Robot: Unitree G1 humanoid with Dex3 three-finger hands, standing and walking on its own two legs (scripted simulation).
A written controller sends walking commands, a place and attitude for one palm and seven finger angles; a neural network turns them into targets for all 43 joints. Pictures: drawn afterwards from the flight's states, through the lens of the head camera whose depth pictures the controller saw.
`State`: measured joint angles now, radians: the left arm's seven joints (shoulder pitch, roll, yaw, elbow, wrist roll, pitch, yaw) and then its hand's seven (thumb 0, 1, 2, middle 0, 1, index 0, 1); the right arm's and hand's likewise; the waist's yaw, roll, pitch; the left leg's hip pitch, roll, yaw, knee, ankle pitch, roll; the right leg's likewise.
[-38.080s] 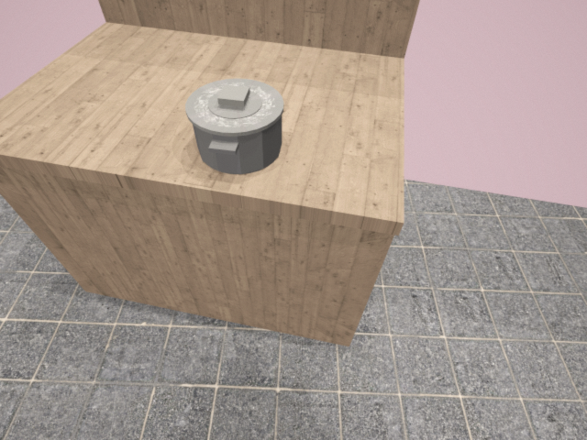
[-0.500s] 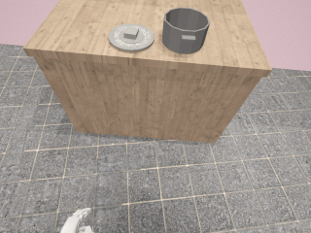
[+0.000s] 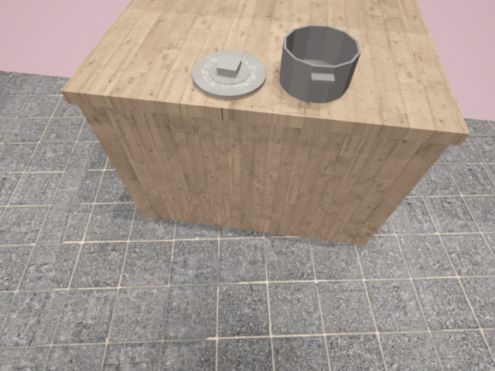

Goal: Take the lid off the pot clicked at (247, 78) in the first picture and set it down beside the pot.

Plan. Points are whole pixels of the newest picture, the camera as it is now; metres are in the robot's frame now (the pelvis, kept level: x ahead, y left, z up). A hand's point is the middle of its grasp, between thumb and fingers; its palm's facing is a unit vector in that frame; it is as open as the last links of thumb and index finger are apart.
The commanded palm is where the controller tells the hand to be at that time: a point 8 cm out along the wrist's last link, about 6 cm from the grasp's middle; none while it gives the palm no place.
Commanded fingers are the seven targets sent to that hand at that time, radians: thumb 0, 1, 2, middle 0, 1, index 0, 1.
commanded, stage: stop stepping back and stand still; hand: left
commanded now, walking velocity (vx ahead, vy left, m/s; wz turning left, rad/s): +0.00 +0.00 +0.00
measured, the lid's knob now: (229, 65) +0.81 +0.10 +0.00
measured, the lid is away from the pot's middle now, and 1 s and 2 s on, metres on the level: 0.23 0.23 0.23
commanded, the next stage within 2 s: let the arm hang, fingers relaxed in 0.06 s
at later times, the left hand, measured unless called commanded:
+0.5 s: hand out of the picture +0.04 +0.17 -0.17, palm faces +0.02 -0.98 -0.20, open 7.3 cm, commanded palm none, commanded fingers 0.00 0.90 0.90 -0.20 -0.30 -0.20 -0.30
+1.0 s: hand out of the picture -0.03 +0.15 -0.17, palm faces +0.05 -0.99 -0.15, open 7.3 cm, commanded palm none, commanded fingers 0.00 0.90 0.90 -0.20 -0.30 -0.20 -0.30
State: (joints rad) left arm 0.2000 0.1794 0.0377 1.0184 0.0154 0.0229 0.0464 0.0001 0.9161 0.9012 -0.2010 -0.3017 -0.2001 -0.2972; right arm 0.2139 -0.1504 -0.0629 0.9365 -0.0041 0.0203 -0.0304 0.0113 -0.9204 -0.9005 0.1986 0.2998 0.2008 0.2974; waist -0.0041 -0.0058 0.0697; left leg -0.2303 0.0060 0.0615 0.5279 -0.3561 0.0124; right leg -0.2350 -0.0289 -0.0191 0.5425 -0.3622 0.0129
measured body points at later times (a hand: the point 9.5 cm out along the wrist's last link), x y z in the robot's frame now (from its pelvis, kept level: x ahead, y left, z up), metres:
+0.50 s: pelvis -0.02 -0.01 +0.01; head +0.00 -0.01 +0.46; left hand +0.04 +0.22 -0.15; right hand -0.05 -0.22 -0.15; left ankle -0.06 +0.11 -0.73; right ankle -0.06 -0.13 -0.73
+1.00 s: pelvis -0.02 -0.01 +0.01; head +0.01 +0.00 +0.45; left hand -0.03 +0.20 -0.16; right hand -0.04 -0.21 -0.15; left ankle -0.06 +0.11 -0.73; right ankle -0.06 -0.13 -0.73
